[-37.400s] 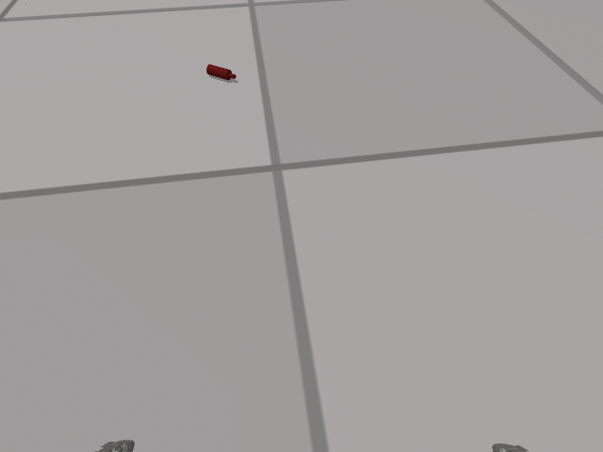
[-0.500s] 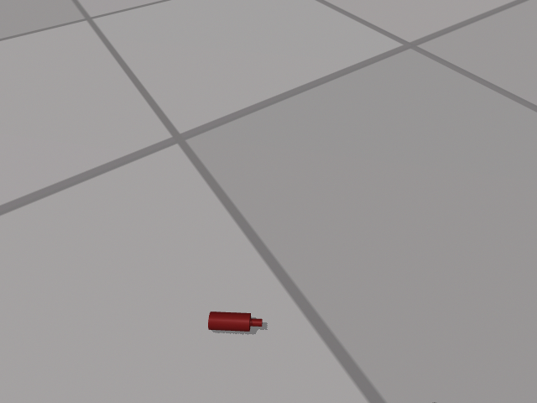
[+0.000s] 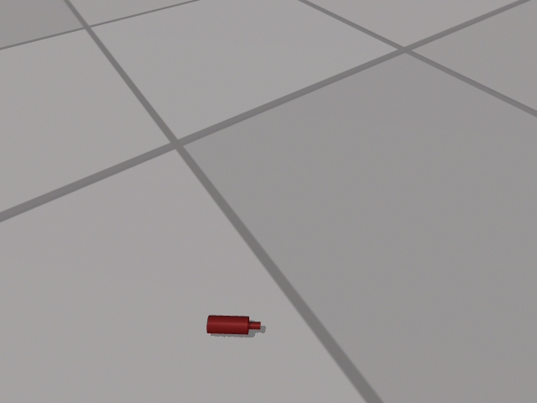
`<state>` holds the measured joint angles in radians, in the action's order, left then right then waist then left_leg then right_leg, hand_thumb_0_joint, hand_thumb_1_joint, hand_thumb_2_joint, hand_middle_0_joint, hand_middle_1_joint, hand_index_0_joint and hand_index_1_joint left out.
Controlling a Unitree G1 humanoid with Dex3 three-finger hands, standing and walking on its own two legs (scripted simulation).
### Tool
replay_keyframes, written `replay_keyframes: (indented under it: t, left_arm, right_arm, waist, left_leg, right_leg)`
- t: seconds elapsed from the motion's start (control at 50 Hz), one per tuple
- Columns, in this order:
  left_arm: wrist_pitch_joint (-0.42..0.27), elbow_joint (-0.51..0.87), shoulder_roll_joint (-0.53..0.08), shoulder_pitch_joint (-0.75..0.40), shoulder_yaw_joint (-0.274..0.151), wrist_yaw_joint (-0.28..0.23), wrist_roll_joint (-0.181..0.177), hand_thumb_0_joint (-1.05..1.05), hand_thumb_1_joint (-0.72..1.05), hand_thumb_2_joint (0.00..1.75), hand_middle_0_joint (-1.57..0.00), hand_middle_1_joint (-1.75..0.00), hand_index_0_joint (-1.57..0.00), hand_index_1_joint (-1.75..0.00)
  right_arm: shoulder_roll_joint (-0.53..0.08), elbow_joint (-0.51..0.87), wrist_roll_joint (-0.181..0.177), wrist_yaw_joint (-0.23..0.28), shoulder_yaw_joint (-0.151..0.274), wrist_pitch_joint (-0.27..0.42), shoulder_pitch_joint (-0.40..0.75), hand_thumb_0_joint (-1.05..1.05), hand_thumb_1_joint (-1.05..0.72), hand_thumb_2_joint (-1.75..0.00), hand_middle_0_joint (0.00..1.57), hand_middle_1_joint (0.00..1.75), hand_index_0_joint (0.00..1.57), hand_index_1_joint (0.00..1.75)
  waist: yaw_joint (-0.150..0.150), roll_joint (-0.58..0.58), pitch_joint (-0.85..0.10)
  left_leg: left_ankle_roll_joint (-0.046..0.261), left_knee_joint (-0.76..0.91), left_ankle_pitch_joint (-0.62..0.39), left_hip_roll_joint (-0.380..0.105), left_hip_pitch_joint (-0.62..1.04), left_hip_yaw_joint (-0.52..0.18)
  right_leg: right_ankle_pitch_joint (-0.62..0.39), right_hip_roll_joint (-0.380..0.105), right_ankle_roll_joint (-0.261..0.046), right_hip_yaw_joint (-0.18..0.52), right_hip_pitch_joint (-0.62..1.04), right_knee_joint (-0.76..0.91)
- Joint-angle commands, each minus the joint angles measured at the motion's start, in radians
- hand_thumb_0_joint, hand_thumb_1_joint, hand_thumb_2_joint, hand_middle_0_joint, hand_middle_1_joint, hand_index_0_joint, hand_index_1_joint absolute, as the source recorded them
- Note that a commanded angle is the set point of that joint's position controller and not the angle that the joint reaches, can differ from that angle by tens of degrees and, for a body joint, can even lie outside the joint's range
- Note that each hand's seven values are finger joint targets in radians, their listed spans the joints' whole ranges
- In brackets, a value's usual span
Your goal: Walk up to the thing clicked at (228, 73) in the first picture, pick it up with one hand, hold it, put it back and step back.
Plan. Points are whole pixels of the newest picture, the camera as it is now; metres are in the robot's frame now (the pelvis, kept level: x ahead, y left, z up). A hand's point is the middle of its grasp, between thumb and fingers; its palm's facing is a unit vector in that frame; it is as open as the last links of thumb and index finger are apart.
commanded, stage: stand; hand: left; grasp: from above
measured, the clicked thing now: (234, 324) +0.45 +0.17 -0.75
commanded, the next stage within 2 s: step back in 1.48 s
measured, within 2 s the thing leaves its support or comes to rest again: neither
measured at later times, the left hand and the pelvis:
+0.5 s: hand out of the picture +0.07 +0.24 -0.16, palm faces +0.03 -0.94 -0.33, open 7.3 cm; pelvis +0.01 -0.01 +0.00, yaw +0 degrees
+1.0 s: hand out of the picture +0.08 +0.24 -0.16, palm faces +0.02 -0.94 -0.34, open 7.3 cm; pelvis +0.01 -0.01 +0.00, yaw +0 degrees
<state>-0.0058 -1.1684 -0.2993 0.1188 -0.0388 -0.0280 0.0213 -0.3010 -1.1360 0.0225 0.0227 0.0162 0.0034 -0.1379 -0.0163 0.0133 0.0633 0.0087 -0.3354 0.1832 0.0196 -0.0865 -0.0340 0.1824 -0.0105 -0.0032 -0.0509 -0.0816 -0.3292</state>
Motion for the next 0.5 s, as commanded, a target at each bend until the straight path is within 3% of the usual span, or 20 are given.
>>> replay_keyframes:
  t: [0.0, 0.02, 0.16, 0.24, 0.48]
  left_arm:
    - [-0.016, 0.051, -0.196, -0.046, -0.03, -0.01, 0.002, 0.0, 0.9, 0.9, -0.2, -0.3, -0.2, -0.3]
    - [-0.017, 0.049, -0.194, -0.043, -0.03, -0.009, 0.002, 0.0, 0.9, 0.9, -0.2, -0.3, -0.2, -0.3]
    - [-0.017, 0.044, -0.207, -0.049, -0.028, -0.003, 0.0, 0.0, 0.9, 0.9, -0.2, -0.3, -0.2, -0.3]
    - [-0.021, 0.046, -0.201, -0.053, -0.026, -0.003, -0.001, 0.0, 0.9, 0.9, -0.2, -0.3, -0.2, -0.3]
    - [-0.022, 0.04, -0.208, -0.055, -0.027, -0.001, -0.006, 0.0, 0.9, 0.9, -0.2, -0.3, -0.2, -0.3]
  right_arm:
    - [-0.188, 0.059, 0.002, 0.011, 0.033, 0.024, 0.043, 0.0, -0.9, -0.9, 0.2, 0.3, 0.2, 0.3]
    - [-0.19, 0.058, 0.001, 0.012, 0.033, 0.024, 0.046, 0.0, -0.9, -0.9, 0.2, 0.3, 0.2, 0.3]
    - [-0.194, 0.049, -0.001, 0.007, 0.029, 0.02, 0.043, 0.0, -0.9, -0.9, 0.2, 0.3, 0.2, 0.3]
    - [-0.201, 0.05, -0.003, 0.008, 0.027, 0.025, 0.05, 0.0, -0.9, -0.9, 0.2, 0.3, 0.2, 0.3]
    - [-0.211, 0.046, -0.004, 0.009, 0.025, 0.026, 0.048, 0.0, -0.9, -0.9, 0.2, 0.3, 0.2, 0.3]
  waist:
    - [0.0, -0.004, -0.054]
    - [-0.001, -0.007, -0.064]
    - [0.002, -0.01, -0.039]
    - [0.004, 0.005, -0.069]
    - [0.006, -0.006, -0.078]
  left_leg:
    - [0.018, 0.068, -0.118, -0.118, -0.042, -0.106]
    - [0.02, 0.06, -0.142, -0.122, -0.028, -0.107]
    - [0.016, 0.079, -0.055, -0.116, -0.065, -0.107]
    - [0.02, 0.063, -0.13, -0.123, -0.036, -0.104]
    - [0.018, 0.062, -0.172, -0.131, -0.02, -0.099]
  right_leg:
    - [-0.081, -0.115, -0.01, 0.113, 0.024, 0.063]
    - [-0.099, -0.117, -0.012, 0.114, 0.024, 0.064]
    - [-0.025, -0.112, -0.011, 0.116, 0.019, 0.078]
    - [-0.103, -0.119, -0.013, 0.118, 0.029, 0.071]
    - [-0.14, -0.12, -0.013, 0.115, 0.04, 0.068]
